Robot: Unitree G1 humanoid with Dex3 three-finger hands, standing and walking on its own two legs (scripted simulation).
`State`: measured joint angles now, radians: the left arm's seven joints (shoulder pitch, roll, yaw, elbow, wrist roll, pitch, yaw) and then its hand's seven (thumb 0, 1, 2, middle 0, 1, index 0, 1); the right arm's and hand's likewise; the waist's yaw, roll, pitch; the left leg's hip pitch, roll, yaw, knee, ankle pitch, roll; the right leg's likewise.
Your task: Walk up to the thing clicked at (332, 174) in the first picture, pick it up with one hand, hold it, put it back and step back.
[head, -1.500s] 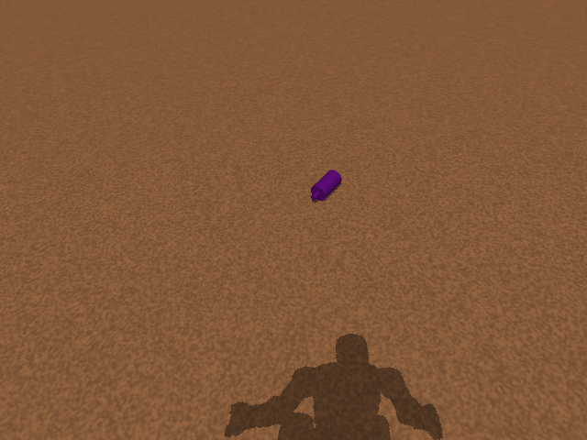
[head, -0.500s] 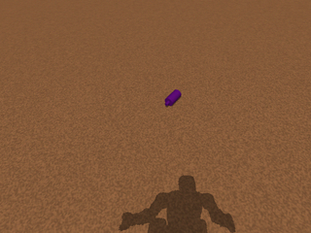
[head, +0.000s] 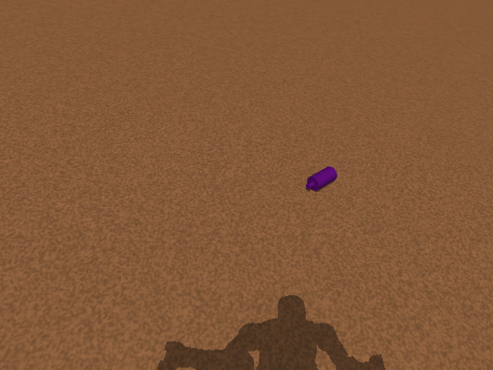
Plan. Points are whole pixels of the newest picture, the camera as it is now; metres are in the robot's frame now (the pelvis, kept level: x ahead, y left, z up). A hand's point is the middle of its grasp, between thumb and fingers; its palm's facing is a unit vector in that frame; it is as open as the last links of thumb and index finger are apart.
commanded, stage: walk up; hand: left
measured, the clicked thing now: (319, 179) +1.23 -0.42 -0.71
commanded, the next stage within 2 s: none
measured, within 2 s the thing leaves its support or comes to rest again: neither
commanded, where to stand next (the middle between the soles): +1.08 -0.89 m, yaw +36 degrees
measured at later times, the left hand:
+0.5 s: hand (179, 301) +0.28 +0.15 -0.11, palm faces +0.24 -0.91 -0.34, open 7.4 cm
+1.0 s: hand (238, 245) +0.44 +0.04 -0.16, palm faces +0.27 -0.93 -0.26, open 7.4 cm
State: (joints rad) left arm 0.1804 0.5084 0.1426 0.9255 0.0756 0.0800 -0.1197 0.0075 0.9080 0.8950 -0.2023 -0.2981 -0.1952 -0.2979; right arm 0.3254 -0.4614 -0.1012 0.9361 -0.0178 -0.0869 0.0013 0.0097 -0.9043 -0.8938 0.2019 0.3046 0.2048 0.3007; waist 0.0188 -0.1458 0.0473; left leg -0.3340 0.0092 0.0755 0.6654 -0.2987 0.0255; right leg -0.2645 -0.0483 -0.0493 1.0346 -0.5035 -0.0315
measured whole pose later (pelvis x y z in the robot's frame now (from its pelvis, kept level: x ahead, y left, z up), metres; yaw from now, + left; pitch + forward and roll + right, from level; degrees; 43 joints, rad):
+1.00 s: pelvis +0.44 -0.24 -0.01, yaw +21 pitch -2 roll +1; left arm 0.26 0.45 0.09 0.70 0.06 0.09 -0.11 0.01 0.91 0.89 -0.21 -0.30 -0.20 -0.30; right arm 0.38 -0.42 -0.02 0.82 0.00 -0.10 -0.09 0.01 -0.90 -0.89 0.21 0.31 0.21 0.30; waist 0.00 -0.14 0.09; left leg -0.38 0.07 0.05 0.71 -0.29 0.01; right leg -0.58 -0.08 0.08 1.25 -0.41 0.01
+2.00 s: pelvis +0.76 -0.63 -0.04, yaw +30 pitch -2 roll -1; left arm 0.28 0.52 0.15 0.75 0.07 0.09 -0.10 0.00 0.91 0.89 -0.20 -0.30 -0.20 -0.30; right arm 0.35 -0.56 -0.08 0.93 -0.04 -0.04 -0.09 0.01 -0.90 -0.89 0.21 0.31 0.21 0.30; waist 0.00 -0.04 0.07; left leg -0.54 0.23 -0.18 0.96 -0.49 0.05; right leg -0.47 -0.06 0.01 0.94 -0.44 0.05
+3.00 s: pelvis +1.00 -0.98 +0.00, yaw +33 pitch -1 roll +0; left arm 0.34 0.39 0.06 0.87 0.03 0.00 -0.02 0.01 0.90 0.89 -0.21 -0.30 -0.20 -0.30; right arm 0.28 -0.42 -0.03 0.95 -0.02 -0.01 -0.02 0.01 -0.90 -0.89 0.20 0.30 0.21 0.30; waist 0.07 0.01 0.08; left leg -0.53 -0.03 -0.02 1.07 -0.41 0.04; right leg -0.36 0.04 -0.07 0.71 -0.35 -0.07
